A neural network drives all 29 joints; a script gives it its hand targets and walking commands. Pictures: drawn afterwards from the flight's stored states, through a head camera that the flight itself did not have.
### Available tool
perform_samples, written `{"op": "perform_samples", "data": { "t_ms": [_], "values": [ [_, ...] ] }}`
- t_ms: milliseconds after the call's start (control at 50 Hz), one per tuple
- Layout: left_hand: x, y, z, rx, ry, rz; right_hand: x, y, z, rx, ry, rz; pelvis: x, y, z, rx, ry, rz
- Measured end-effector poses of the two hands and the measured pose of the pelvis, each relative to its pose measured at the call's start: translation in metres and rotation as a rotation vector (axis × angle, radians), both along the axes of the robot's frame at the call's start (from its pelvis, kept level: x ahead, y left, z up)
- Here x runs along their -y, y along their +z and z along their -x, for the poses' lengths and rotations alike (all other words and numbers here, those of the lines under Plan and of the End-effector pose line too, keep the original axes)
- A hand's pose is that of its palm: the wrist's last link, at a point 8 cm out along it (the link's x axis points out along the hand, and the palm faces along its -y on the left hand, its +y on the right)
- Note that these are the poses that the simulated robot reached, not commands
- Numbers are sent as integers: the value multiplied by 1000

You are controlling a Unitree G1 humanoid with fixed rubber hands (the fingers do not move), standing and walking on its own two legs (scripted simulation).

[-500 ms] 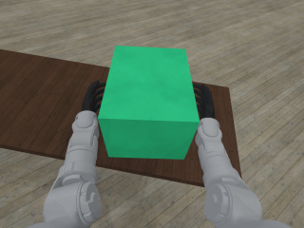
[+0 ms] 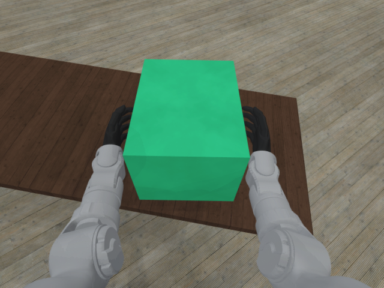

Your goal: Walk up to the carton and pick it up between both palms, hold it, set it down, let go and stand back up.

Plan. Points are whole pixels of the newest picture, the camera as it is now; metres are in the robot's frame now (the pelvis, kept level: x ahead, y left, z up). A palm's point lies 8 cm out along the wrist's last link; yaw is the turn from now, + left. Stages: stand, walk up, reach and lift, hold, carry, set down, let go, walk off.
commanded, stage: set down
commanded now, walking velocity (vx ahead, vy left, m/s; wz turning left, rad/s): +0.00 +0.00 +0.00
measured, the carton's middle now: (187, 128) +0.47 +0.02 +0.01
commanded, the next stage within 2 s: none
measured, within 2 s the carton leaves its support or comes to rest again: rests again in 1.44 s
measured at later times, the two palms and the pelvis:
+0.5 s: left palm (118, 145) +0.41 +0.18 +0.01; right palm (255, 148) +0.40 -0.14 +0.02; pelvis -0.01 +0.00 +0.00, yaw +0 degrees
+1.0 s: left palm (122, 144) +0.42 +0.18 -0.01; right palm (253, 151) +0.41 -0.14 -0.01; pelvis -0.01 +0.00 -0.01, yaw -1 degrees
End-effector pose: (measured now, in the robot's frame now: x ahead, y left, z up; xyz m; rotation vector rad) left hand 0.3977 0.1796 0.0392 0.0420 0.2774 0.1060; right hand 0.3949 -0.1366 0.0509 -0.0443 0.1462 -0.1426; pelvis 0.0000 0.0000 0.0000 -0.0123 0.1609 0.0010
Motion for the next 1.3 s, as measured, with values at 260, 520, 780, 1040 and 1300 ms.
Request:
{"op": "perform_samples", "data": {
  "t_ms": [260, 520, 780, 1040, 1300],
  "values": [
    [-2, -17, -6, -22, 1, -2, -2, -15, -7, -23, 2, -2, 1, -2, 1, -81, 2, -2],
    [0, -31, -12, -49, -10, 1, 0, -29, -9, -52, -10, 4, 0, -5, 6, -142, -4, -1],
    [3, -48, -18, -66, -12, 9, 3, -47, -13, -72, -15, 3, -1, -10, 8, -213, -14, -2],
    [5, -52, -27, -45, -10, 19, 5, -59, -19, -72, -18, -9, -1, -14, 9, -253, -12, -2],
    [4, -60, -23, -14, -7, 36, 5, -65, -14, -65, -21, -19, 0, -18, 17, -272, -7, 1]
  ]
}}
